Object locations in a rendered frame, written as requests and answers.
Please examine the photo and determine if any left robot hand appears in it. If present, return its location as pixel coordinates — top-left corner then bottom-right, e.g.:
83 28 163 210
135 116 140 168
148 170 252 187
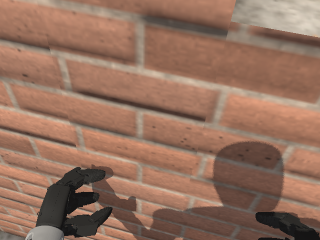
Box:
35 167 113 238

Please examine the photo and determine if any robot left forearm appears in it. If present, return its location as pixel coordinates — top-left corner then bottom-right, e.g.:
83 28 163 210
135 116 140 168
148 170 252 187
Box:
25 225 64 240

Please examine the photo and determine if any right robot hand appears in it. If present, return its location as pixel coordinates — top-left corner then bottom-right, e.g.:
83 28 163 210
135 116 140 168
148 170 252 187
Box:
255 212 320 240

